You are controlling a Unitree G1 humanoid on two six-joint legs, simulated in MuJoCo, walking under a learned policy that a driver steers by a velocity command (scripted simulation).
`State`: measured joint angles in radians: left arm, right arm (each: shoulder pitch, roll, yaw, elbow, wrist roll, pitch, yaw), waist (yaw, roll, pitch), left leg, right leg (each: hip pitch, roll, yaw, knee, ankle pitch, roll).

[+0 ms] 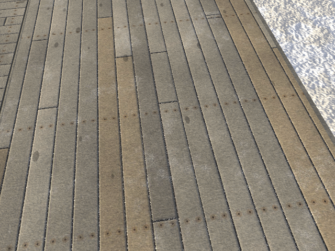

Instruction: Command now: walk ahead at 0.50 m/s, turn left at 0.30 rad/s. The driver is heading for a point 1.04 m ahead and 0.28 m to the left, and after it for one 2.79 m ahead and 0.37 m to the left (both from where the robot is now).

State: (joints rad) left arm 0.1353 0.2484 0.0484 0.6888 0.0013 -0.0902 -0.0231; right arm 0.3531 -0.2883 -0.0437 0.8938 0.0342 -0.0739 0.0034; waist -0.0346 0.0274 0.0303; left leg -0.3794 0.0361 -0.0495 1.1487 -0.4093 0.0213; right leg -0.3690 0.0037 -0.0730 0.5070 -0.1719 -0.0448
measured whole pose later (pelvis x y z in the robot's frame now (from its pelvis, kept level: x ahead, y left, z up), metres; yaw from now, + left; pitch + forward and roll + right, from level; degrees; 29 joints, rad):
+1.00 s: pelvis +0.56 +0.12 -0.01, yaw +29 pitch +2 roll -1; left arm 0.14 0.27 0.05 0.73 0.00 -0.12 -0.04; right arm 0.35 -0.29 -0.06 0.75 0.02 -0.04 -0.01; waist -0.03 0.02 0.00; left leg -0.30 -0.07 -0.14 1.10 -0.47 0.04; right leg -0.40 0.04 -0.01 0.54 -0.17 -0.04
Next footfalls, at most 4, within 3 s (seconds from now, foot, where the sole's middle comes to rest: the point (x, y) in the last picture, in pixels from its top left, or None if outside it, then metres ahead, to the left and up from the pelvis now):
0.42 left None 0.37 0.17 -0.77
0.90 right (155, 196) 0.70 0.08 -0.77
1.42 left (76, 176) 0.81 0.44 -0.77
1.88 right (116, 125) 1.10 0.28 -0.77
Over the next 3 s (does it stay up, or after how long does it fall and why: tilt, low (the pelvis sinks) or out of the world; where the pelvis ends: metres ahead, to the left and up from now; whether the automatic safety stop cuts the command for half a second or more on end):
stays up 0.98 0.35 0.00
